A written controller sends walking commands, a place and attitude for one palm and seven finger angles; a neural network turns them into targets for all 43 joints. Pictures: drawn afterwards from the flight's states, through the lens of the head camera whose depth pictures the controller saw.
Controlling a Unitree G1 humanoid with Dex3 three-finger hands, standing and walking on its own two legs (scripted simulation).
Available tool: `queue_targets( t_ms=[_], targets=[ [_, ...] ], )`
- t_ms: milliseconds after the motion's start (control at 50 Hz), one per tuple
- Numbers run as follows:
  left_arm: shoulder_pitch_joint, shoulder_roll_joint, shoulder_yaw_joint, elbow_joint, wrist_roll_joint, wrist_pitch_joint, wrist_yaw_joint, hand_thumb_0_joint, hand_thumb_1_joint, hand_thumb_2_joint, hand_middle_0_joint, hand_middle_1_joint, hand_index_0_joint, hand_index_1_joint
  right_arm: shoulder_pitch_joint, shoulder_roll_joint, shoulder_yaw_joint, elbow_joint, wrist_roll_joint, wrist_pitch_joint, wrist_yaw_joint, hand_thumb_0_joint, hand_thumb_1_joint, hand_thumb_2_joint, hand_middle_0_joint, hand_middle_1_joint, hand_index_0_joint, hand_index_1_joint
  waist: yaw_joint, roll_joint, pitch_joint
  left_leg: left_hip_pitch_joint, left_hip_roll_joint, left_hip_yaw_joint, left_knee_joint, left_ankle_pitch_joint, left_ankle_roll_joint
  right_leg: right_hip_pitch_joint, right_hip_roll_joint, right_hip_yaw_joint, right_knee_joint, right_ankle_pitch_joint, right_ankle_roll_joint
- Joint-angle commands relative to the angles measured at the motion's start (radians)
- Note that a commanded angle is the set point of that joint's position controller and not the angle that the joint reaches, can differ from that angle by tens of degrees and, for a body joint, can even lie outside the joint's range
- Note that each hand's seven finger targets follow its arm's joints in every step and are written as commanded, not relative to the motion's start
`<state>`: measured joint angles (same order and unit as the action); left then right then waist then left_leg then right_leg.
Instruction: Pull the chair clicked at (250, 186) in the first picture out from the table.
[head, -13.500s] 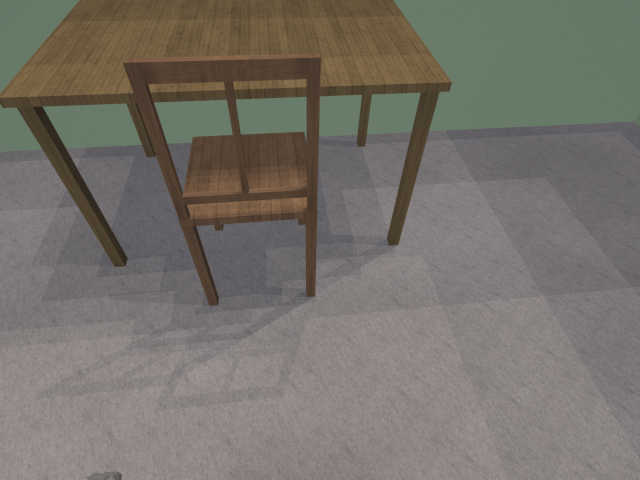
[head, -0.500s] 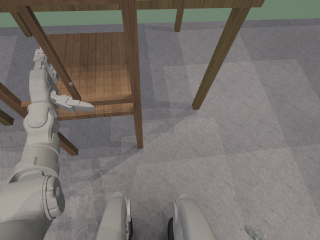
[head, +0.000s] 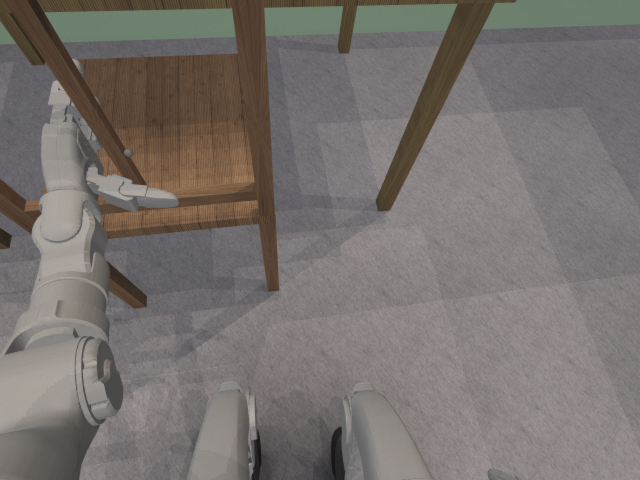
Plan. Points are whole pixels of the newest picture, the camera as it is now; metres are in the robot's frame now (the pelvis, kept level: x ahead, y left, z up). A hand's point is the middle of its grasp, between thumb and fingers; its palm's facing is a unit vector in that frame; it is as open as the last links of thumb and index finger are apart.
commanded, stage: hook a spindle and tug to test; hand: left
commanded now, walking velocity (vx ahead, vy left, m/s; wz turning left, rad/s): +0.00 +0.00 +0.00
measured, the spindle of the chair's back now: (100, 125) +0.52 +0.24 +0.06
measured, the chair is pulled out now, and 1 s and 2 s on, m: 0.00 0.00 0.03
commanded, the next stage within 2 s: step backward, pulling the chair out in 1.60 s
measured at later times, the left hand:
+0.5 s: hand (128, 155) +0.49 +0.21 +0.05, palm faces +0.15 -0.99 -0.05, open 15.0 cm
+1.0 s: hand (125, 152) +0.49 +0.22 +0.05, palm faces +0.13 -0.99 -0.05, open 5.3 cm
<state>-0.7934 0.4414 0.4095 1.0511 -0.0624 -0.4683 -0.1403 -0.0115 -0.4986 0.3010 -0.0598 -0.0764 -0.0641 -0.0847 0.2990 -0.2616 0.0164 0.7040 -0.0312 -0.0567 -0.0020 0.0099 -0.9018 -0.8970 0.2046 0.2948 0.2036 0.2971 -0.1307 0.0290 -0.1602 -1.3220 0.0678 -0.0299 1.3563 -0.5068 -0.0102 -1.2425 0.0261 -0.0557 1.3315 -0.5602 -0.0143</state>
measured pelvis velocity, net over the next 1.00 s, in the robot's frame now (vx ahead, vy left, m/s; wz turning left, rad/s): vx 0.00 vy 0.00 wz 0.01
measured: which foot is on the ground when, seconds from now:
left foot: down 0.00-1.00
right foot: down 0.00-1.00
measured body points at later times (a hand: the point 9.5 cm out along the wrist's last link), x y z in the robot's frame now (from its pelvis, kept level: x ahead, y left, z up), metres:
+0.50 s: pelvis +0.00 +0.00 +0.00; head +0.14 +0.02 +0.43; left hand +0.47 +0.26 +0.06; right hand +0.07 -0.27 -0.12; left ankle +0.06 +0.13 -0.60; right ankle +0.03 -0.12 -0.60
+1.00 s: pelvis +0.00 +0.00 +0.00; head +0.15 +0.03 +0.43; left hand +0.48 +0.27 +0.05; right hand +0.06 -0.27 -0.11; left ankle +0.06 +0.13 -0.60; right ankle +0.03 -0.12 -0.60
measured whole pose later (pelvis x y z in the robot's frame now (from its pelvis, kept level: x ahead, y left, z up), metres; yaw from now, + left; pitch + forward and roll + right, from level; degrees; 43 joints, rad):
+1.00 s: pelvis +0.00 +0.00 +0.00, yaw +0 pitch +27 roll -4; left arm -0.81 0.44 0.38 1.07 -0.07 -0.47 -0.14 0.01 0.67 0.80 -0.50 -1.44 -0.48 -1.44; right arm 0.28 -0.26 0.02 0.70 -0.03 -0.04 0.00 0.01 -0.90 -0.90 0.20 0.29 0.20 0.30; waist -0.13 0.02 -0.16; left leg -1.32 0.06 -0.04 1.35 -0.51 -0.01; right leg -1.23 0.02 -0.06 1.32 -0.56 -0.01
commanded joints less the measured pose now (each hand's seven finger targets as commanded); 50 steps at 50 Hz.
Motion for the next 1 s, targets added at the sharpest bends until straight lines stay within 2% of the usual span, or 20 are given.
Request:
queue_targets(
  t_ms=[0, 80, 100, 180, 200, 240, 260, 280, 380, 460, 480, 540, 580, 620, 680, 700, 740, 880, 920, 980],
  targets=[
    [-0.381, 0.234, 0.031, -0.19, -0.011, -0.059, 0.002, 0.0, -0.5, 0.3, -0.06, -0.08, -0.06, -0.08, 0.134, -0.179, -0.067, -0.059, -0.003, -0.026, -0.012, 0.0, -0.9, -0.9, 0.2, 0.3, 0.2, 0.3, -0.011, 0.102, -0.5, 0.457, -0.047, -0.029, -0.147, 0.227, 0.026, 0.17, 0.022, 0.034, -0.196, 0.242, -0.01],
    [-0.374, 0.219, 0.017, -0.228, -0.01, -0.071, 0.004, 0.0, -0.5, 0.3, -0.06, -0.08, -0.06, -0.08, 0.134, -0.176, -0.068, -0.067, -0.004, -0.024, -0.008, 0.0, -0.9, -0.9, 0.2, 0.3, 0.2, 0.3, -0.007, 0.124, -0.533, 0.5, -0.047, -0.031, -0.146, 0.281, 0.022, 0.176, 0.022, 0.031, -0.187, 0.284, -0.013],
    [-0.38, 0.191, -0.005, -0.22, -0.011, -0.07, 0.004, 0.0, -0.5, 0.3, -0.078, -0.135, -0.078, -0.135, 0.129, -0.171, -0.066, -0.063, -0.003, -0.023, -0.005, 0.0, -0.9, -0.9, 0.2, 0.3, 0.2, 0.3, -0.012, 0.135, -0.515, 0.503, -0.046, -0.032, -0.148, 0.273, 0.02, 0.161, 0.023, 0.027, -0.191, 0.274, -0.012],
    [-0.366, 0.216, 0.019, -0.215, -0.009, -0.073, 0.012, 0.0, -0.5, 0.3, -0.148, -0.354, -0.148, -0.354, 0.132, -0.179, -0.069, -0.066, -0.004, -0.018, -0.006, 0.0, -0.9, -0.9, 0.2, 0.3, 0.2, 0.3, -0.01, 0.102, -0.515, 0.494, -0.046, -0.035, -0.15, 0.263, 0.021, 0.168, 0.024, 0.028, -0.189, 0.267, -0.012],
    [-0.38, 0.193, 0.002, -0.213, -0.009, -0.072, 0.014, 0.0, -0.5, 0.3, -0.166, -0.409, -0.166, -0.409, 0.128, -0.174, -0.068, -0.064, -0.004, -0.018, -0.005, 0.0, -0.9, -0.9, 0.2, 0.3, 0.2, 0.3, -0.015, 0.104, -0.511, 0.491, -0.047, -0.035, -0.151, 0.262, 0.021, 0.166, 0.022, 0.026, -0.191, 0.266, -0.011],
    [-0.364, 0.227, 0.03, -0.217, -0.01, -0.075, 0.017, 0.0, -0.5, 0.3, -0.201, -0.518, -0.201, -0.518, 0.127, -0.176, -0.069, -0.065, -0.005, -0.017, -0.005, 0.0, -0.9, -0.9, 0.2, 0.3, 0.2, 0.3, -0.004, 0.093, -0.511, 0.477, -0.048, -0.029, -0.15, 0.253, 0.022, 0.19, 0.023, 0.033, -0.196, 0.268, -0.011],
    [-0.359, 0.196, 0.005, -0.229, -0.009, -0.076, 0.015, 0.0, -0.5, 0.3, -0.218, -0.573, -0.218, -0.573, 0.121, -0.171, -0.068, -0.069, -0.004, -0.016, -0.004, 0.0, -0.9, -0.9, 0.2, 0.3, 0.2, 0.3, -0.009, 0.106, -0.512, 0.48, -0.05, -0.023, -0.148, 0.259, 0.023, 0.191, 0.022, 0.035, -0.199, 0.277, -0.01],
    [-0.365, 0.208, 0.015, -0.231, -0.007, -0.079, 0.017, 0.0, -0.5, 0.3, -0.236, -0.628, -0.236, -0.628, 0.125, -0.173, -0.068, -0.068, -0.005, -0.016, -0.004, 0.0, -0.9, -0.9, 0.2, 0.3, 0.2, 0.3, -0.005, 0.12, -0.514, 0.49, -0.049, -0.026, -0.149, 0.265, 0.021, 0.183, 0.021, 0.033, -0.192, 0.278, -0.012],
    [-0.357, 0.183, -0.002, -0.236, -0.012, -0.083, 0.015, 0.0, -0.5, 0.3, -0.324, -0.902, -0.324, -0.902, 0.123, -0.172, -0.07, -0.068, -0.005, -0.015, -0.003, 0.0, -0.9, -0.9, 0.2, 0.3, 0.2, 0.3, -0.013, 0.095, -0.525, 0.5, -0.049, -0.026, -0.146, 0.279, 0.023, 0.192, 0.023, 0.034, -0.195, 0.296, -0.011],
    [-0.362, 0.172, -0.019, -0.202, -0.011, -0.076, 0.007, 0.0, -0.276, 0.396, -0.394, -1.121, -0.394, -1.121, 0.112, -0.17, -0.066, -0.066, -0.001, -0.014, -0.005, 0.0, -0.9, -0.9, 0.2, 0.3, 0.2, 0.3, -0.019, 0.074, -0.465, 0.437, -0.052, -0.021, -0.152, 0.201, 0.026, 0.19, 0.022, 0.039, -0.211, 0.237, -0.008],
    [-0.397, 0.165, -0.027, -0.212, -0.011, -0.08, 0.007, 0.0, -0.22, 0.42, -0.412, -1.176, -0.412, -1.176, 0.114, -0.171, -0.067, -0.063, -0.002, -0.018, -0.006, 0.0, -0.9, -0.9, 0.2, 0.3, 0.2, 0.3, -0.027, 0.099, -0.469, 0.46, -0.052, -0.024, -0.15, 0.209, 0.026, 0.165, 0.022, 0.037, -0.206, 0.238, -0.011],
    [-0.382, 0.167, -0.027, -0.22, -0.012, -0.082, 0.004, 0.0, -0.052, 0.492, -0.465, -1.34, -0.465, -1.34, 0.12, -0.172, -0.069, -0.062, -0.003, -0.018, -0.005, 0.0, -0.9, -0.9, 0.2, 0.3, 0.2, 0.3, -0.012, 0.125, -0.512, 0.503, -0.051, -0.03, -0.151, 0.254, 0.021, 0.169, 0.021, 0.032, -0.2, 0.264, -0.015],
    [-0.385, 0.148, -0.041, -0.2, -0.015, -0.078, 0.001, 0.0, 0.06, 0.54, -0.5, -1.45, -0.5, -1.45, 0.126, -0.172, -0.07, -0.057, -0.004, -0.019, -0.006, 0.0, -0.9, -0.9, 0.2, 0.3, 0.2, 0.3, -0.029, 0.101, -0.503, 0.5, -0.049, -0.032, -0.145, 0.259, 0.024, 0.162, 0.022, 0.032, -0.2, 0.272, -0.012],
    [-0.394, 0.171, -0.029, -0.208, -0.011, -0.08, 0.002, 0.0, 0.172, 0.588, -0.5, -1.45, -0.5, -1.45, 0.126, -0.174, -0.07, -0.056, -0.003, -0.017, -0.005, 0.0, -0.9, -0.9, 0.2, 0.3, 0.2, 0.3, -0.019, 0.113, -0.515, 0.498, -0.05, -0.033, -0.146, 0.259, 0.021, 0.166, 0.021, 0.031, -0.198, 0.268, -0.013],
    [-0.421, 0.124, -0.069, -0.199, -0.011, -0.077, 0.0, 0.0, 0.34, 0.66, -0.5, -1.45, -0.5, -1.45, 0.129, -0.172, -0.07, -0.052, -0.004, -0.018, -0.003, 0.0, -0.9, -0.9, 0.2, 0.3, 0.2, 0.3, -0.037, 0.117, -0.489, 0.512, -0.049, -0.039, -0.151, 0.247, 0.023, 0.134, 0.023, 0.026, -0.202, 0.25, -0.014],
    [-0.4, 0.15, -0.044, -0.191, -0.008, -0.078, 0.002, 0.0, 0.396, 0.684, -0.5, -1.45, -0.5, -1.45, 0.131, -0.177, -0.073, -0.05, -0.004, -0.017, -0.005, 0.0, -0.9, -0.9, 0.2, 0.3, 0.2, 0.3, -0.022, 0.118, -0.496, 0.519, -0.047, -0.044, -0.154, 0.256, 0.018, 0.132, 0.022, 0.02, -0.196, 0.25, -0.017],
    [-0.408, 0.154, -0.042, -0.183, -0.009, -0.072, 0.003, 0.0, 0.508, 0.732, -0.5, -1.45, -0.5, -1.45, 0.132, -0.176, -0.073, -0.05, -0.004, -0.014, -0.005, 0.0, -0.9, -0.9, 0.2, 0.3, 0.2, 0.3, -0.031, 0.087, -0.497, 0.491, -0.05, -0.037, -0.147, 0.241, 0.025, 0.154, 0.022, 0.029, -0.206, 0.249, -0.012],
    [-0.394, 0.181, -0.025, -0.157, -0.014, -0.06, -0.009, 0.0, 0.9, 0.9, -0.5, -1.45, -0.5, -1.45, 0.133, -0.176, -0.065, -0.054, -0.001, -0.01, -0.007, 0.0, -0.9, -0.9, 0.2, 0.3, 0.2, 0.3, -0.027, 0.093, -0.474, 0.453, -0.052, -0.031, -0.146, 0.22, 0.028, 0.168, 0.023, 0.035, -0.207, 0.239, -0.013],
    [-0.421, 0.183, -0.025, -0.172, -0.015, -0.061, -0.008, 0.0, 0.9, 0.9, -0.5, -1.45, -0.5, -1.45, 0.131, -0.174, -0.065, -0.05, -0.003, -0.01, -0.008, 0.0, -0.9, -0.9, 0.2, 0.3, 0.2, 0.3, -0.031, 0.111, -0.485, 0.463, -0.05, -0.032, -0.143, 0.226, 0.028, 0.159, 0.021, 0.034, -0.207, 0.243, -0.012],
    [-0.355, 0.213, 0.011, -0.195, -0.021, -0.065, -0.008, 0.0, 0.9, 0.9, -0.5, -1.45, -0.5, -1.45, 0.13, -0.176, -0.067, -0.065, -0.003, -0.009, -0.007, 0.0, -0.9, -0.9, 0.2, 0.3, 0.2, 0.3, -0.006, 0.109, -0.526, 0.485, -0.049, -0.031, -0.145, 0.267, 0.024, 0.188, 0.023, 0.033, -0.195, 0.277, -0.014]
  ],
)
